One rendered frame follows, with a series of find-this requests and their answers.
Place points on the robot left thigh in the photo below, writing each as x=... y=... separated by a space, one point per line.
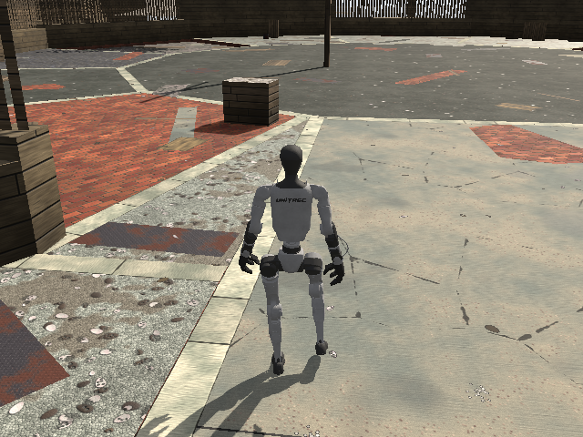
x=269 y=268

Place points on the left robot hand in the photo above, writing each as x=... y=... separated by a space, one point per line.
x=249 y=260

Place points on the left robot upper arm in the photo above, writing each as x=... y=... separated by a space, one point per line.
x=263 y=192

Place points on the right robot upper arm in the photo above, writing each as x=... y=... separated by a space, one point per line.
x=324 y=208

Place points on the right robot hand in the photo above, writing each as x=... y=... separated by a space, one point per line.
x=339 y=270

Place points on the robot head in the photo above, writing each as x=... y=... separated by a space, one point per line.
x=291 y=160

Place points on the robot right forearm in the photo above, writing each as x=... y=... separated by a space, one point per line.
x=334 y=247

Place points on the robot left forearm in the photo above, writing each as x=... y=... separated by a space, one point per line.
x=248 y=242

